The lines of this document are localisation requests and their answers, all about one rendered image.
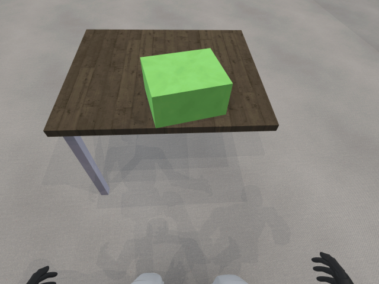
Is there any carton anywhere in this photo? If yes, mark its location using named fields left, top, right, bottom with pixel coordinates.
left=140, top=48, right=233, bottom=128

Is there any right robot hand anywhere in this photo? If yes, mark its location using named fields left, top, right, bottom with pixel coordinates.
left=311, top=252, right=354, bottom=284

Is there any left robot hand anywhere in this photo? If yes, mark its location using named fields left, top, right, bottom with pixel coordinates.
left=26, top=266, right=57, bottom=284

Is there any table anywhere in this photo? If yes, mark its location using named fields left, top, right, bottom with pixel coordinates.
left=43, top=30, right=279, bottom=195

